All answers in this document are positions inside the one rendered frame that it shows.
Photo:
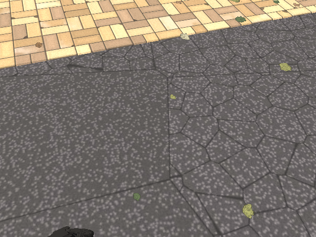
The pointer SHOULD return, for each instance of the left robot hand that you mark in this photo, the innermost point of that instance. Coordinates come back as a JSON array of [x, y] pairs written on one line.
[[72, 232]]

